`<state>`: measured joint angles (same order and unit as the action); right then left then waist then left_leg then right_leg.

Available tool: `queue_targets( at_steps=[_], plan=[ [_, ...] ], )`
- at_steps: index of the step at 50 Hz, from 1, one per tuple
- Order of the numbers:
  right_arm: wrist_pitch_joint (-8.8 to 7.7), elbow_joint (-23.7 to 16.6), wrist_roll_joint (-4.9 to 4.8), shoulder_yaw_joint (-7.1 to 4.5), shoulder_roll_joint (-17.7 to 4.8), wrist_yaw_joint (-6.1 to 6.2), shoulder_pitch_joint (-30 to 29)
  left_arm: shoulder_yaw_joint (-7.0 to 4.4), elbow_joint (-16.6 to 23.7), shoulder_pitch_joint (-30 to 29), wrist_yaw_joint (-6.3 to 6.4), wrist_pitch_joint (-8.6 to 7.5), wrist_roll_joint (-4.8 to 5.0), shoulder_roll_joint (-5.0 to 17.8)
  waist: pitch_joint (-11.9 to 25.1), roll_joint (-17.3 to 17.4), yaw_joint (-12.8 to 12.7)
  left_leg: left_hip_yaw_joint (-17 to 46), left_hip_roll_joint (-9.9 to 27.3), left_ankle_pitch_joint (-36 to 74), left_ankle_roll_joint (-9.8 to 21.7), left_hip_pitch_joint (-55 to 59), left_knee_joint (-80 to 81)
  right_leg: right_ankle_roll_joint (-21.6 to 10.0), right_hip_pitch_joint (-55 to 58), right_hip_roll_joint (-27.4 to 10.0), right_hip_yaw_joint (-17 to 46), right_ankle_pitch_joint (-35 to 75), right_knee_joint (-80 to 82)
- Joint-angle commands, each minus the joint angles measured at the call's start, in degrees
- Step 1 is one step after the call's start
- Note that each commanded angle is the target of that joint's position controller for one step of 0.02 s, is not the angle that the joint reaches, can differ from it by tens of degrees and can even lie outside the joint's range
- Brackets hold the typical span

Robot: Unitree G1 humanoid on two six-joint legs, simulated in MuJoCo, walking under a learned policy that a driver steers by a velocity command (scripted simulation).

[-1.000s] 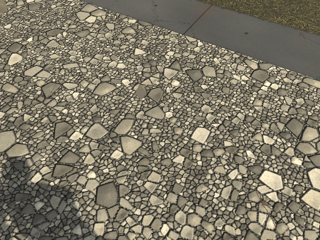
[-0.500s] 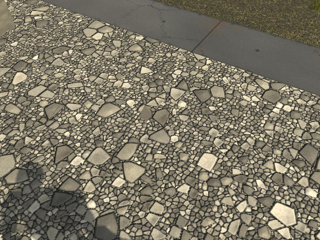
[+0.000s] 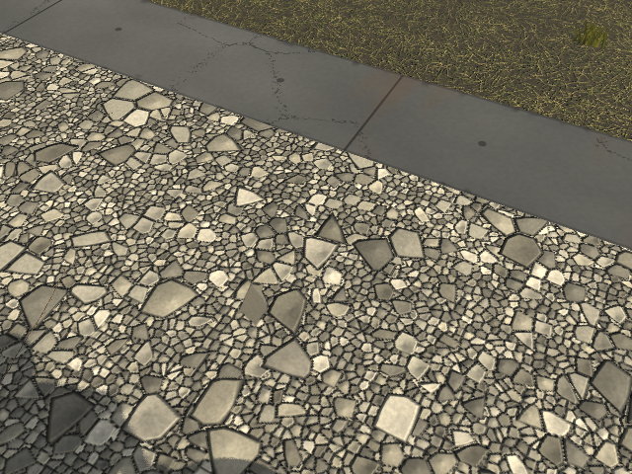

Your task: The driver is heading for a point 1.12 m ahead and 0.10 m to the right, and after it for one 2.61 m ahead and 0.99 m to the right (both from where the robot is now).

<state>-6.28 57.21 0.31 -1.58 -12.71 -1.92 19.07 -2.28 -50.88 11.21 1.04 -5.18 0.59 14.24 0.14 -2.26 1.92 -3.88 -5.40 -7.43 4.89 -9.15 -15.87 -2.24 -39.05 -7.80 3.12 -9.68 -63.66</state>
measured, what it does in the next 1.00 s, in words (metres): walks ahead: right foot, then left foot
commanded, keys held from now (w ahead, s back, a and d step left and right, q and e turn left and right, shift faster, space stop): w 1.00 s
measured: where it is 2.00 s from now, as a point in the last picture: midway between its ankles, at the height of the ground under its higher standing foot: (325, 270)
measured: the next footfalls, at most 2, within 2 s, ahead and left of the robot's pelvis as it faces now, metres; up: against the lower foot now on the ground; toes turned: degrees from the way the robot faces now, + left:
right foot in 0.30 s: +0.34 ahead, -0.17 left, +0.00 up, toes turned -2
left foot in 0.86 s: +0.65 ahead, +0.07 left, +0.00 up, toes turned +3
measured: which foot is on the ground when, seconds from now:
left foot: down 0.00-0.32, up 0.34-0.84, down 0.86-1.00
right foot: up 0.00-0.28, down 0.30-0.88, up 0.90-1.00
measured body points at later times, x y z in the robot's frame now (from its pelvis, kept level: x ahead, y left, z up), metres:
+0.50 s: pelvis +0.28 -0.08 +0.00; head +0.29 -0.10 +0.45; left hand +0.33 +0.18 -0.13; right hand +0.37 -0.35 -0.14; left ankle +0.28 +0.08 -0.66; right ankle +0.30 -0.16 -0.74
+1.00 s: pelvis +0.55 -0.01 -0.01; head +0.58 +0.00 +0.44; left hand +0.59 +0.26 -0.15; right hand +0.66 -0.27 -0.13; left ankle +0.61 +0.07 -0.74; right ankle +0.46 -0.16 -0.65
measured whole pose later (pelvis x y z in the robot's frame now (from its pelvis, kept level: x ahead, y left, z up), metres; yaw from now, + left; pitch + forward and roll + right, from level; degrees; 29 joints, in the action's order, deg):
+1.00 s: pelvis +0.55 -0.01 -0.01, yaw +1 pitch +1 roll +0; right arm -5.7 51.8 -0.1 -3.2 -13.9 -1.9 10.0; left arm -2.9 -55.3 17.0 0.2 -5.6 1.4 14.7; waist -1.4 -1.7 0.0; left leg -3.8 -1.8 -8.5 3.6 -19.7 -26.6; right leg -2.8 -24.5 -3.1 1.4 -20.3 -68.0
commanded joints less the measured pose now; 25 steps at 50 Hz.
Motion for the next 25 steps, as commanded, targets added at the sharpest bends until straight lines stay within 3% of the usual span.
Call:
queue_targets(
  at_steps=[1,5,10,12,13,14,15,16,17,18,19,20,21,23,25],
  plan=[
    [-0.8,-3.25,-0.19,-1.29,-7.89,1.21,-1.95,-0.75,2.49,1.04,0.19,-0.02,-0.57,2.55,-3.24,3.9,-2.32,11.87,16.26,4.7,9.66,-4.9,10.9,1.31,-1.52,-1.93,0.21,9.4,8.87],
    [-0.11,-2.23,-1.04,-1.51,-9.29,1.93,2.56,-0.34,4.81,-7.85,-0.61,-0.58,0.03,1.64,-3.54,4.43,0.94,9.27,15.53,4.89,7.4,-0.14,10.23,1.78,0.82,0.88,-2.19,16.24,24.05],
    [1.16,-0.43,-1.45,-1.89,-9.78,2.13,6.35,-0.09,7.71,-14.33,-2.42,-1.21,0.69,2.4,-5.21,5.26,2.62,10.27,19.15,4.46,6.63,9.04,5.81,0.45,0.55,2.43,-2.41,10.36,32.13],
    [1.74,-0.43,-1.51,-2.27,-10.58,2.26,5.54,-0.52,7.88,-12.41,-2.95,-1.71,0.7,3.73,-4.1,6.23,0.81,10.82,20.29,8.9,5.68,11.1,2.41,-1.16,4.79,3.61,-3.14,5.79,34.38],
    [2.03,-0.75,-1.45,-2.34,-10.98,2.27,4.22,-1.19,7.07,-8.65,-2.97,-1.92,0.63,4.99,-1.99,6.84,-1.67,9.91,19.55,17.23,4.82,10.92,-1.93,-2.22,10.79,5.27,-4.58,4.42,35.54],
    [2.33,-1.12,-1.09,-1.95,-9.98,2.24,3.31,-2.59,4.39,-0.05,-2.74,-2.04,0.56,7.36,3.05,6.15,-5.77,7.37,16.43,26.07,3.44,9.17,-11.96,-3.8,21.97,7.15,-5.91,4.42,36.47],
    [2.23,-2.69,-0.2,-0.89,-7.77,2.2,2.8,-4.1,1.72,11.93,-2.24,-2.09,0.03,12.04,12.03,1.7,-10.11,4.0,12.84,19.55,1.21,-1.15,-29.34,-7.65,39.97,-0.78,2.9,5.66,35.07],
    [0.84,-3.08,-0.39,1.27,-0.39,1.58,9.52,-5.41,0.07,17.98,-2.38,-1.57,-0.49,17.35,19.76,-13.66,-7.91,1.66,2.34,-8.96,-3.07,-25.98,-51.35,-16.71,61.83,-14.12,29.31,-3.93,40.22],
    [-0.71,-2.25,-1.52,0.35,-4.73,1.37,8.07,-3.81,0.27,17.68,-2.45,-1.61,-0.43,11.64,21.12,-11.33,-8.74,10.72,3.2,-23.35,-2.09,-32.97,-59.99,-16.46,62.13,-15.19,38.76,-7.18,46.16],
    [-1.55,-4.14,-2.85,-0.88,-9.29,1.19,2.58,-2.78,1.26,12.13,-2.37,-1.73,-0.23,8.75,12.71,-7.96,-7.61,10.77,6.53,-19.4,-0.82,-36.81,-61.86,-13.41,54.87,-13.4,30.05,-4.67,46.5],
    [-1.63,-5.12,-2.76,-0.99,-9.49,1.51,-0.95,-2.06,2.61,6.54,-2.4,-1.62,-0.27,7.02,8.41,-3.14,-5.72,8.95,9.78,-13.95,-0.67,-34.74,-59.68,-11.89,46.37,-11.2,22.03,1.31,47.65],
    [-1.18,-5.41,-1.68,-1.32,-8.7,1.9,-3.17,-1.39,3.02,3.2,-2.82,-1.54,-0.59,4.89,4.33,0.47,-4.13,8.1,11.53,-10.2,-0.71,-32.55,-56.02,-10.62,38.97,-8.32,16.44,5.55,50.05],
    [-0.38,-5.44,-1.37,-1.48,-7.5,2.02,-1.62,-1.23,2.82,2.11,-2.95,-1.77,-0.99,4.55,3.73,-2.36,-2.0,8.5,13.19,-7.89,-0.98,-28.72,-53.13,-10.53,34.71,-7.2,13.18,7.82,51.76],
    [1.04,-4.68,-1.27,-1.41,-5.38,2.08,0.26,-1.2,1.48,3.29,-3.17,-2.02,-0.82,3.95,2.12,-2.2,-0.75,7.67,13.53,-6.27,-1.84,-25.87,-50.06,-10.9,30.8,-5.13,8.85,11.34,54.24],
    [1.69,-5.66,-1.07,-1.64,-5.35,2.3,-2.3,-1.62,0.35,4.95,-2.69,-2.11,-0.82,5.59,0.26,-0.97,-0.52,7.13,13.76,-2.92,-2.7,-28.85,-46.2,-11.21,30.34,-4.75,6.15,15.24,55.56]
  ],
)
